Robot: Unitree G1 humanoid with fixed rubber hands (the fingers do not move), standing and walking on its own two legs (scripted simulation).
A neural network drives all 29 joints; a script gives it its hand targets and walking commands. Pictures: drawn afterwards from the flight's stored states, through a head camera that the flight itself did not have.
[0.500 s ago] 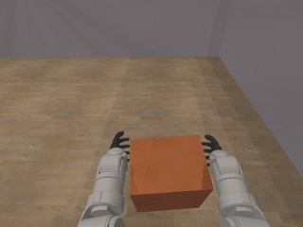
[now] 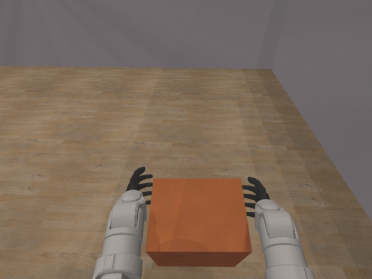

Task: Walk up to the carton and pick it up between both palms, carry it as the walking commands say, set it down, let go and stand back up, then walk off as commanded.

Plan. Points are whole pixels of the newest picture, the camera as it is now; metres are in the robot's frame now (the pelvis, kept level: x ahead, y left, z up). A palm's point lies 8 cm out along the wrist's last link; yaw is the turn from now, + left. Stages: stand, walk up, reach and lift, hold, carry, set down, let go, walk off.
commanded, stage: reach and lift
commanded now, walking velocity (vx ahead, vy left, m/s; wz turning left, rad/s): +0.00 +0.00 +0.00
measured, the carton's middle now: (196, 225) +0.28 +0.01 -0.04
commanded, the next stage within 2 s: hold in 0.26 s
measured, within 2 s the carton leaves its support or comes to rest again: neither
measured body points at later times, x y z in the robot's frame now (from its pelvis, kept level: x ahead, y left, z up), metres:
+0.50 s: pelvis -0.01 +0.00 +0.00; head -0.08 +0.00 +0.44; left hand +0.28 +0.15 +0.05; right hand +0.27 -0.15 +0.03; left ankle +0.01 +0.13 -0.74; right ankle +0.01 -0.13 -0.74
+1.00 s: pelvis -0.01 +0.00 +0.00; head -0.08 +0.00 +0.44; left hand +0.28 +0.16 +0.05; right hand +0.27 -0.14 +0.03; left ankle +0.01 +0.13 -0.74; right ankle +0.01 -0.13 -0.74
